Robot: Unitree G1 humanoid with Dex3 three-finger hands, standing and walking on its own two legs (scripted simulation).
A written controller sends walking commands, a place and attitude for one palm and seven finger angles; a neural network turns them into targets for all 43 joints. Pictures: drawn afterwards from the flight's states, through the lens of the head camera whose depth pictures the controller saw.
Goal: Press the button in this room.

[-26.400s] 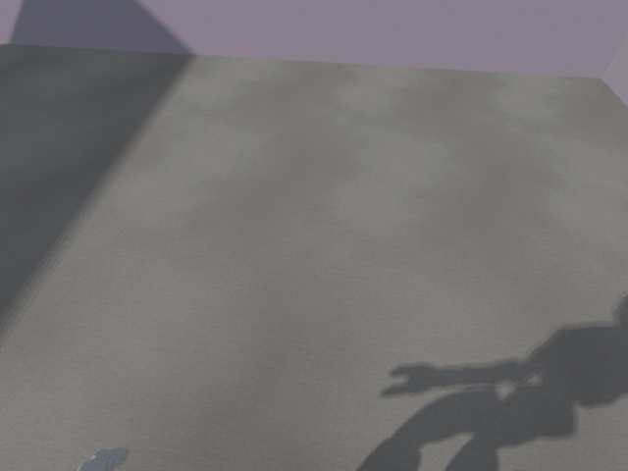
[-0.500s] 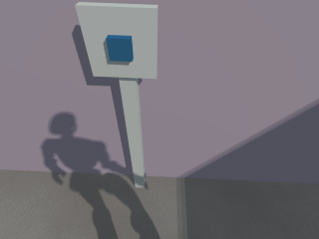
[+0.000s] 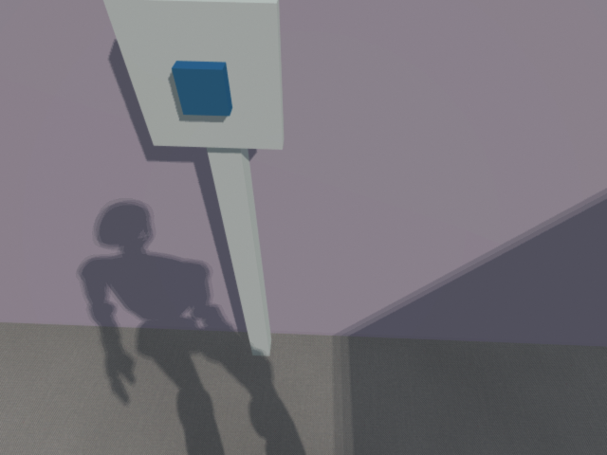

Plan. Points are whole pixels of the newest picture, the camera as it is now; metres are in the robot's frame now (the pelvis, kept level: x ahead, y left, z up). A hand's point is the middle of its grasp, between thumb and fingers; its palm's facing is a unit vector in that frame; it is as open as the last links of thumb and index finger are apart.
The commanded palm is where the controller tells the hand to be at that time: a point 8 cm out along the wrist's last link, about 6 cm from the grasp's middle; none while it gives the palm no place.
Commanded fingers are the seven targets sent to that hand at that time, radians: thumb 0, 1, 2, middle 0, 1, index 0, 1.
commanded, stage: come to a stop and stand still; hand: left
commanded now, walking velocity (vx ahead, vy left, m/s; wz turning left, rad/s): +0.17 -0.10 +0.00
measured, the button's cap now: (204, 88) +0.54 +0.18 +0.23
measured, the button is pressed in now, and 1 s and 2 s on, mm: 0 0 0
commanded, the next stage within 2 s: look again from close up in 1.40 s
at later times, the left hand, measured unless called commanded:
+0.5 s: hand out of the picture +0.11 +0.17 -0.17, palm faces +0.06 -0.97 -0.24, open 7.3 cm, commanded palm none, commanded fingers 0.00 0.90 0.90 -0.20 -0.30 -0.20 -0.30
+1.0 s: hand out of the picture +0.02 +0.18 -0.16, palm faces +0.00 -0.98 -0.22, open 7.3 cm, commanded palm none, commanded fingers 0.00 0.90 0.90 -0.20 -0.30 -0.20 -0.30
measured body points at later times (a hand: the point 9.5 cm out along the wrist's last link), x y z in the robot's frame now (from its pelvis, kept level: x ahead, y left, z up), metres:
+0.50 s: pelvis +0.06 -0.02 +0.00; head +0.09 -0.03 +0.44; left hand +0.11 +0.22 -0.15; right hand +0.08 -0.24 -0.17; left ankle +0.00 +0.09 -0.70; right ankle +0.09 -0.14 -0.73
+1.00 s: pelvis +0.01 +0.01 +0.01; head +0.02 +0.00 +0.46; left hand +0.02 +0.23 -0.15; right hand +0.03 -0.22 -0.16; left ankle +0.04 +0.09 -0.73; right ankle -0.02 -0.11 -0.73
